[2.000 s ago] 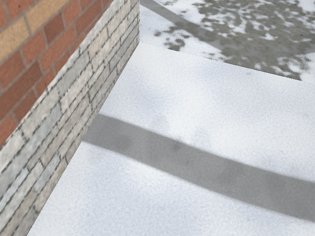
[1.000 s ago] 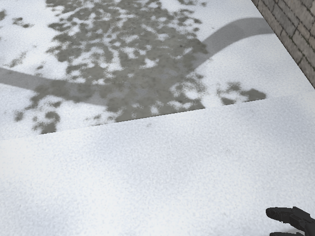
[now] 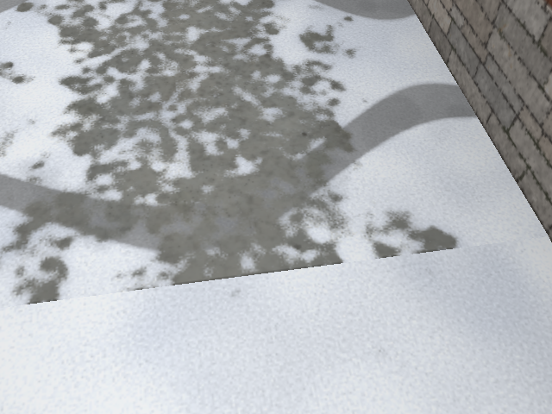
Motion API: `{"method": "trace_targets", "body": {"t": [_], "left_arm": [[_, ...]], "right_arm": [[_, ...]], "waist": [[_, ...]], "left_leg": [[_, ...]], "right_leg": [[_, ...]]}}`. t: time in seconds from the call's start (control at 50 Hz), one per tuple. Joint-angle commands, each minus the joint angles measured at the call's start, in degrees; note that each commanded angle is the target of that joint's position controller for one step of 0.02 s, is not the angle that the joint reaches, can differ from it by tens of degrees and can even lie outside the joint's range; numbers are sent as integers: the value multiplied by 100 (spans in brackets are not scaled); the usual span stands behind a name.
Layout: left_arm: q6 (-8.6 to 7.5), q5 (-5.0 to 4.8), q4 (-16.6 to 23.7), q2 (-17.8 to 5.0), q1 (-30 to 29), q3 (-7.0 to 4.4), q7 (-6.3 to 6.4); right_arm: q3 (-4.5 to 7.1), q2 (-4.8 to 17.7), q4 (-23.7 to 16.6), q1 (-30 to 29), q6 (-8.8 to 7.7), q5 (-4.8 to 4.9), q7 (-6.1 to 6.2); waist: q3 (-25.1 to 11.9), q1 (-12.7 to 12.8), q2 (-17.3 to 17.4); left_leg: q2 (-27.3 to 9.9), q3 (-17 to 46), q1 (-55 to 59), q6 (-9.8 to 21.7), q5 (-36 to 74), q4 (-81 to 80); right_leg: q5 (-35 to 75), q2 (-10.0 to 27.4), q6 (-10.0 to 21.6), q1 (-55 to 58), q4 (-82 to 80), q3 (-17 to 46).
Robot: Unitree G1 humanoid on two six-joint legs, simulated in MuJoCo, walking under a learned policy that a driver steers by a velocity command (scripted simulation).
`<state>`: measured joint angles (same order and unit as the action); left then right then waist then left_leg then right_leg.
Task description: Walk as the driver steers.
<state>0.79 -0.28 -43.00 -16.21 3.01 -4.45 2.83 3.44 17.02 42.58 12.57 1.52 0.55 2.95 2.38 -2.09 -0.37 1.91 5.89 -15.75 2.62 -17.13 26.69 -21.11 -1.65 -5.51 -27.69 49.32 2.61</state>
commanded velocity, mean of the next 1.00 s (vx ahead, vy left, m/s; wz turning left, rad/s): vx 0.32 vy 0.00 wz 0.26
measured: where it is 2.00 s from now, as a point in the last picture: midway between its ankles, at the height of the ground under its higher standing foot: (176, 362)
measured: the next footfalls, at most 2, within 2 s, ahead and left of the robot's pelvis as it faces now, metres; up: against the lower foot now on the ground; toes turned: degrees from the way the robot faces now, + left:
right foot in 0.10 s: +0.08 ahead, -0.13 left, +0.00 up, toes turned +9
left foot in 0.58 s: +0.07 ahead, +0.18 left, +0.00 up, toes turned +25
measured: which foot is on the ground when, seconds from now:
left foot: down 0.00-0.12, up 0.14-0.56, down 0.58-1.00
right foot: up 0.00-0.08, down 0.10-0.58, up 0.60-1.00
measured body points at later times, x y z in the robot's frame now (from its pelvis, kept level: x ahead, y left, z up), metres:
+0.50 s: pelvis +0.03 +0.01 +0.00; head +0.04 +0.02 +0.45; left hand +0.03 +0.31 -0.12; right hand +0.27 -0.20 -0.08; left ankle +0.04 +0.16 -0.70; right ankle +0.03 -0.14 -0.74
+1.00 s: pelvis +0.21 +0.14 -0.01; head +0.24 +0.18 +0.44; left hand +0.36 +0.41 -0.11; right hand +0.25 -0.12 -0.12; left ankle +0.03 +0.16 -0.74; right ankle +0.42 +0.07 -0.67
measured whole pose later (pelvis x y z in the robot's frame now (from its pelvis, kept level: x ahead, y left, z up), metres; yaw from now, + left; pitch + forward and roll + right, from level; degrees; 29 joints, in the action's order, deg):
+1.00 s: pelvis +0.21 +0.14 -0.01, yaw +14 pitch +3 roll -2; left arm -1.7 -2.1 -40.0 -13.4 3.5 -2.8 -4.3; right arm 1.3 12.9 46.7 26.8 -3.1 -1.0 2.6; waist 1.3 -3.9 -1.2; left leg -0.4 -11.4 7.3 0.5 -25.3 10.2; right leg -3.4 0.0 3.0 -45.8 48.1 -3.7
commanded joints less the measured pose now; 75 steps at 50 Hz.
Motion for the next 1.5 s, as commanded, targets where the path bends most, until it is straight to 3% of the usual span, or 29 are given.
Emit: {"method": "trace_targets", "body": {"t": [0.02, 0.1, 0.14, 0.16, 0.18, 0.22, 0.38, 0.48, 0.54, 0.56, 0.58, 0.6, 0.62, 0.64, 0.72, 0.8, 0.94, 1.04, 1.08, 1.1, 1.12, 1.14, 1.16, 1.18, 1.24, 1.32, 1.38, 1.44, 1.5], "left_arm": [[-53, -53, 316, -298, -167, -35, -74], [-171, -36, 113, -633, 498, -170, -183], [-93, 114, 225, -1073, 578, -204, -92], [-99, 251, 192, -1272, 611, -269, -147], [-166, 230, 345, -832, 329, -169, -136], [-225, 57, 386, -554, 37, -59, -29], [-369, 60, 213, -862, 926, -128, 35], [-430, -37, 242, -1223, 725, -268, -164], [-391, -191, 115, -1102, 780, -237, -303], [-374, -96, 122, -885, 787, -151, -364], [-407, 23, 93, -551, 815, -5, -421], [-476, 277, 307, 104, 789, 211, -494], [-616, 16, 518, -323, 798, 118, -528], [-700, -239, 558, -660, 116, 21, -516], [-536, -75, 251, -570, 605, 15, -406], [-331, -89, 254, -271, 452, 4, -431], [-358, -196, 826, 188, -674, 178, -704], [-348, -144, 1058, -165, -381, 58, -794], [-272, -214, 652, -854, 1369, -224, -720], [-184, -238, 442, -1101, 1917, -302, -560], [-188, -175, 545, -1529, 1771, -330, -459], [-233, -40, 589, -1145, 1967, -254, -366], [-331, -27, 432, -832, 1757, -187, -354], [-418, -40, 488, -623, 1255, -110, -375], [-479, 10, 746, -454, 711, -43, -385], [-411, -26, 700, -682, 805, -58, -205], [-171, -128, 491, -995, 1311, -180, -153], [6, -141, 568, -1031, 1271, -234, -101], [-6, -202, 865, -553, 828, -135, -75]], "right_arm": [[288, 1057, -458, -174, -44, 28, 28], [244, 815, -563, -412, 78, 115, -1], [128, 229, -443, 470, 68, -121, -48], [246, 697, -708, 320, 0, 10, -49], [380, 1162, -605, -38, 7, 86, -24], [414, 1062, -487, -55, 95, 3, -54], [177, 397, -957, -533, -85, 35, -275], [86, 298, -1020, -309, -116, 50, -466], [81, 277, -743, 353, -154, 106, -439], [177, 461, -526, 883, -167, 56, -416], [341, 800, -270, 1672, -173, 61, -356], [423, 1477, -366, 2040, -187, -17, -289], [412, 1689, -779, 1738, -306, -32, -352], [351, 1329, -603, 1739, -408, 8, -378], [56, 585, -384, 844, -622, -134, -343], [-20, 316, -92, 1258, -694, -287, -179], [58, 610, 90, 1507, -555, -161, -6], [137, 1025, 208, 1401, -379, -112, 163], [135, 1054, 78, 946, -439, -40, 134], [55, 723, -23, 1009, -587, -160, 67], [-201, -46, -304, 1498, -813, -257, -112], [-103, 517, -555, 755, -1087, 40, -256], [-85, 627, -727, 147, -1143, 217, -305], [-116, 537, -775, 45, -1148, 123, -278], [-33, 543, -683, 277, -895, -40, -250], [-144, 210, -997, -386, -691, -317, -255], [-207, -15, -1128, -1067, -632, -258, -259], [-8, 490, -1118, -984, -575, -22, -218], [286, 965, -832, -10, -616, -135, -146]], "waist": [[-768, 24, 989], [-785, 341, 924], [-965, -137, -1220], [-1087, 8, -1832], [-697, 120, -1039], [-388, 78, -895], [-234, 483, -714], [-10, 294, -887], [122, -24, -552], [-144, -241, -129], [-389, -583, 514], [-670, -369, 2161], [-1173, -340, 1885], [-693, -528, 775], [70, 195, 625], [97, 61, 546], [423, -219, 513], [-411, 320, 1265], [-1297, 1338, 1124], [-1566, 1301, 198], [-2339, 541, -1327], [-2729, 1064, -653], [-1473, 937, -73], [-765, 508, 593], [-178, -57, 244], [-75, 58, -144], [-438, 430, -457], [-684, 301, -722], [-1266, -191, -805]], "left_leg": [[-1188, 1391, 636, 967, 2108, -442], [-746, 1660, 103, 471, 1253, 111], [605, 477, -1736, -235, -2391, 2430], [185, 192, -2395, -382, -2146, 3425], [-193, 287, -2418, -409, -1405, 3948], [-278, -10, -2612, -550, -601, 4484], [-693, -456, -2811, -765, 101, 3431], [-755, -946, -1305, -381, -402, 1979], [-514, -1326, -106, -46, -241, 964], [-196, -1563, 811, 46, 6, 763], [-210, -1109, 1812, 187, -335, 261], [-1593, 1217, 2635, 653, -82, -2], [-2687, 3717, 2712, 1663, -1391, -1359], [-2755, 3743, 2379, 1605, -2662, -1745], [-1935, 969, 1011, 700, -432, -1720], [-1442, -777, 971, 247, 1496, -1827], [-1632, -1406, 1825, 32, 3018, -1921], [-1778, -1775, 2489, 4, 8152, -77], [-1571, -1817, 1844, 78, 7744, 1996], [-1088, -1497, 22, -71, 3066, 3581], [32, -681, -2304, -327, -1624, 5817], [35, 472, -3167, -260, -1123, 6531], [-282, 344, -3627, -169, -654, 6252], [-576, 275, -3354, -122, -232, 5596], [-869, 33, -2364, -341, -64, 5048], [-565, -584, -1851, -779, 792, 3197], [-113, -748, -1064, -853, 1347, 1616], [11, -445, -796, -869, 905, 1046], [-437, -114, 685, -280, 1964, 48]], "right_leg": [[1, -146, -26, 455, -1017, -16], [1323, 102, 300, 1858, -2940, 107], [3603, 2165, 1302, 3109, -2655, 1998], [1716, 2918, 2131, 2660, -3344, 3078], [-371, 2373, 1968, 2323, -3676, 2645], [-920, 1740, 1474, 2054, -3797, 1639], [-858, 1896, 1587, 2446, -4191, 569], [-771, 1918, 1485, 1593, -4155, -253], [-1141, 1984, 1466, 1151, -3648, -416], [-567, 1720, 1406, 845, -2901, -729], [253, 1201, 1135, 432, -1087, -1288], [-1313, 684, 689, -1277, 1622, -1242], [-1326, 176, 492, -2481, 2726, -367], [-935, 532, 564, -3038, 3270, 4], [1071, 982, 648, -2410, 2802, 263], [1947, 454, 557, -2323, 2260, 296], [2021, 232, 751, -2325, 119, -597], [769, -396, 1288, -670, -532, -1464], [1238, -546, 1712, 1875, -1675, -972], [1205, 240, 1968, 3766, -1720, 447], [1034, 1737, 3180, 5410, -1967, 3592], [-747, 2054, 3400, 5352, -3388, 4920], [-1058, 1886, 3004, 4490, -3663, 4162], [-376, 1630, 2670, 3381, -3719, 3462], [1495, 870, 2406, 1583, -3769, 1971], [3876, 341, 2112, 476, -3547, 822], [3380, 90, 1722, 625, -3172, 704], [2622, 485, 1563, 1222, -2693, 1448], [2291, 99, 952, 1578, -1437, 1483]]}}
